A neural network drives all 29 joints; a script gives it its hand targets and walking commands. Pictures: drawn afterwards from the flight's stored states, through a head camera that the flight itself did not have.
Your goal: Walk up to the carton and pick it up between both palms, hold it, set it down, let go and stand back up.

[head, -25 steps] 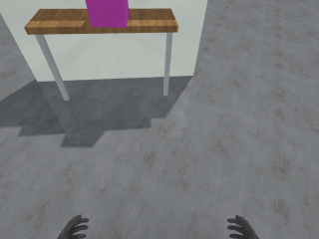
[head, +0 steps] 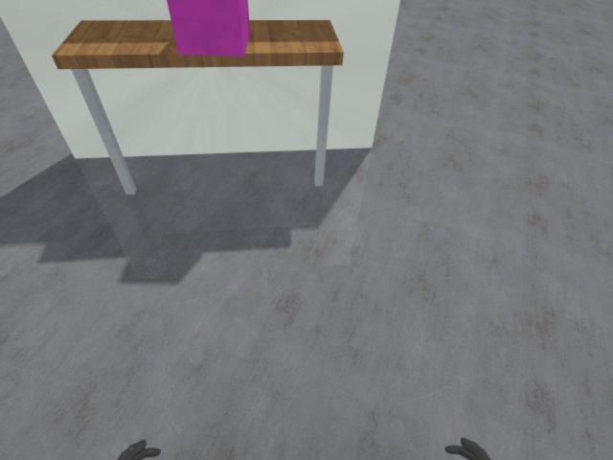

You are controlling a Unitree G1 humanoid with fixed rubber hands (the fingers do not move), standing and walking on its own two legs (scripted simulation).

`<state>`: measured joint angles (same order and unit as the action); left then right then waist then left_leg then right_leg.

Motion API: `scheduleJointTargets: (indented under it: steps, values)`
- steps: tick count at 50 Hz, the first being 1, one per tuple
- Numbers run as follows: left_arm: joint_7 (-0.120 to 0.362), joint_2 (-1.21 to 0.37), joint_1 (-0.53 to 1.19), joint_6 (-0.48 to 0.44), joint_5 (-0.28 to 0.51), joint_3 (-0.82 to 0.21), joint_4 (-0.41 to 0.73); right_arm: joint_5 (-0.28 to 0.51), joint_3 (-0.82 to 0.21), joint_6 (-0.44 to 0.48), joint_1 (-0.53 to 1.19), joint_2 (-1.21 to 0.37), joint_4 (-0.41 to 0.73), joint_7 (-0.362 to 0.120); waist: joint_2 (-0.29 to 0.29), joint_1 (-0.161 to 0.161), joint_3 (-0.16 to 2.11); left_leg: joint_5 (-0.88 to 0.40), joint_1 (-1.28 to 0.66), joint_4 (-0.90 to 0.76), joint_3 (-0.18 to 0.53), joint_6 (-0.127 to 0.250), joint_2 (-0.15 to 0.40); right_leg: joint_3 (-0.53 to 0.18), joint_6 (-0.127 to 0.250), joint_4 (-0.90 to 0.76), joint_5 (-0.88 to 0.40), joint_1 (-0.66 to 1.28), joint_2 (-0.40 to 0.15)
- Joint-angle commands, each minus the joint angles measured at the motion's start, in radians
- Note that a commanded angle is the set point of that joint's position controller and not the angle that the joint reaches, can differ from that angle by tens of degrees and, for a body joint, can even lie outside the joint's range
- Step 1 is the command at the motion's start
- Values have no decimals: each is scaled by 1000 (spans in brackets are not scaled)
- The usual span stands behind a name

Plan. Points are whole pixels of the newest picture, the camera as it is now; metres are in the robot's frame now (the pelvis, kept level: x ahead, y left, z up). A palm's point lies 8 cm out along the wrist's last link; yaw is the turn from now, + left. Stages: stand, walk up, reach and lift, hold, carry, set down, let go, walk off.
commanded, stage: stand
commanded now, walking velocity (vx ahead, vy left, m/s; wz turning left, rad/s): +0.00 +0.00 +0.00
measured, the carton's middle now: (211, 9) +1.53 +0.33 +0.03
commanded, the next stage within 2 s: walk up in 1.60 s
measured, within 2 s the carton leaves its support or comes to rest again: neither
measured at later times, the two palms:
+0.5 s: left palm out of the picture +0.09 +0.25 -0.10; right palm out of the picture +0.10 -0.24 -0.10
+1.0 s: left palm out of the picture +0.07 +0.23 -0.11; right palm out of the picture +0.09 -0.23 -0.11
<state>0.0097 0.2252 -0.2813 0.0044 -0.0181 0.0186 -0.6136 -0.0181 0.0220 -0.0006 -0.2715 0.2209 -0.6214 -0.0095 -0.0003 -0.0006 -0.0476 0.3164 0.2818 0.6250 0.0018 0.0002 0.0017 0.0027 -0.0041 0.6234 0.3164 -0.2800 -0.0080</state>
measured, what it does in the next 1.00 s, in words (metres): stands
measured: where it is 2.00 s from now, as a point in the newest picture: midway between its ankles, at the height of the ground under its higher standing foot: outside the picture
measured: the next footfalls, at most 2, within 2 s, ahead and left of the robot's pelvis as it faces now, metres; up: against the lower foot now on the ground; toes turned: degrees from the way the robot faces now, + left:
none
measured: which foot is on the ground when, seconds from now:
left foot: down 0.00-1.00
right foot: down 0.00-1.00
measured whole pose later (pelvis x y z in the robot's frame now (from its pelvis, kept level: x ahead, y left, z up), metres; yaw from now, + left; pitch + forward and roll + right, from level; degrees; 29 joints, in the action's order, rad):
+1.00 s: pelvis +0.00 +0.00 +0.01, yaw +1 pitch +0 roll +0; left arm 0.01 0.20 -0.28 0.02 -0.02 -0.02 -0.76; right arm -0.01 -0.02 -0.02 -0.27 0.19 -0.76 -0.01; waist 0.00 -0.01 -0.03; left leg 0.27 0.29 0.55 0.01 0.00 0.00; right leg 0.01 0.00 0.55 0.27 -0.28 -0.01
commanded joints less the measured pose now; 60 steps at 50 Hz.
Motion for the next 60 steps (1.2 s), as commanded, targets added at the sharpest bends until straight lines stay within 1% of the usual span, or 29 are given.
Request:
scheduleJointTargets:
  steps: [1,16,38,39,40,41,42,43,44,45,46,47,48,49,50,51,52,53,54,55,56,57,58,59,60]
  values:
    - [-6,122,21,-33,1,42,99,1,43,30,22,126,104,6,3,0,59,-97,-3,-121,85,32,75,-80,35,-114,-97,8,-69]
    - [-7,129,0,-32,2,38,81,3,39,29,5,132,87,7,3,0,52,-80,1,-136,91,34,77,-84,36,-128,-81,7,-72]
    - [-10,139,-22,-30,5,32,54,5,33,27,-17,140,62,9,2,0,46,-90,-2,-149,96,34,78,-86,36,-142,-87,11,-76]
    - [-4,74,-1,-11,7,-4,12,3,12,8,40,91,27,2,-5,-11,-11,21,73,-197,102,37,60,-67,25,-167,-33,-25,-31]
    - [-3,59,-5,0,-2,-3,7,-1,11,0,22,82,26,2,-39,-7,35,43,66,-196,113,42,65,-52,24,-168,-20,15,-31]
    - [3,79,-6,7,-1,2,3,-3,7,-8,30,89,15,0,9,-14,23,68,79,-195,93,37,43,-55,19,-181,10,-2,-28]
    - [2,106,-13,2,-2,3,-7,-2,5,-7,25,104,6,-1,-45,-15,72,1,-5,-162,69,25,42,-65,24,-187,-17,-12,-42]
    - [-3,102,10,5,1,3,-15,-2,2,-2,12,98,-3,0,24,19,2,15,58,-203,104,31,53,-68,24,-169,-38,-16,-36]
    - [-3,90,2,3,4,-2,-26,4,-1,-3,-17,97,-30,1,26,9,23,-7,33,-197,101,29,54,-69,21,-184,-56,-11,-52]
    - [-8,87,14,0,7,-3,-38,7,-6,-2,13,84,-30,6,29,3,-48,11,54,-226,116,32,69,-61,15,-162,-79,-66,-31]
    - [-6,106,-40,-3,-1,-1,-56,5,-2,1,-29,127,-49,8,83,0,81,-29,24,-224,125,40,82,-40,14,-155,-116,54,-31]
    - [-12,100,-3,-14,3,2,-54,9,-4,7,-7,95,-56,15,99,-7,111,-59,-3,-221,108,43,67,-40,18,-143,-144,45,-37]
    - [-10,111,14,-15,2,3,-74,9,-12,12,44,69,-41,11,31,-9,98,-141,-19,-193,103,43,71,-43,19,-131,-179,36,-38]
    - [-10,130,19,-21,-1,9,-74,6,-17,14,3,81,-65,10,11,-7,75,-141,25,-183,102,45,59,-58,20,-154,-178,67,-52]
    - [-10,104,-2,-24,7,0,-92,7,-9,12,18,87,-84,9,23,-16,140,-160,-69,-158,74,34,48,-68,27,-166,-168,29,-57]
    - [-18,101,7,-25,5,1,-104,6,2,11,27,84,-87,11,26,2,142,-138,-78,-155,67,32,37,-63,17,-171,-155,21,-48]
    - [-19,115,54,-27,5,3,-115,4,3,8,1,95,-107,15,-16,23,111,-158,-73,-138,58,31,34,-65,17,-177,-168,10,-53]
    - [-22,83,26,-30,10,-4,-134,7,-7,7,18,78,-121,22,-66,7,99,-198,-105,-134,68,36,57,-75,22,-187,-180,-21,-55]
    - [-26,67,27,-24,11,-5,-156,12,-6,3,-6,69,-145,24,-22,21,72,-151,-47,-155,80,47,51,-68,23,-194,-158,3,-47]
    - [-27,72,45,-15,9,0,-156,13,-2,3,-28,98,-167,26,-10,20,13,-135,8,-183,85,40,57,-53,22,-181,-156,13,-44]
    - [-25,75,34,-14,10,3,-169,17,-6,3,-28,71,-187,26,3,11,34,-139,-6,-182,80,37,52,-62,24,-188,-140,10,-49]
    - [-23,54,-18,-9,14,-5,-199,4,-8,4,-9,73,-191,26,-65,-3,12,-121,-27,-183,91,37,63,-73,27,-195,-116,-18,-38]
    - [-24,48,-10,-9,10,-4,-222,7,-1,9,-25,82,-205,29,-30,2,40,-138,13,-197,112,47,69,-56,28,-173,-143,68,-41]
    - [-27,32,-23,-11,13,-8,-229,9,2,5,11,85,-212,31,73,-19,19,-118,3,-210,90,41,56,-60,30,-180,-161,21,-43]
    - [-29,74,-9,-9,5,1,-245,8,-2,12,-19,86,-230,32,27,-1,64,-176,4,-220,108,47,67,-54,33,-161,-188,99,-45]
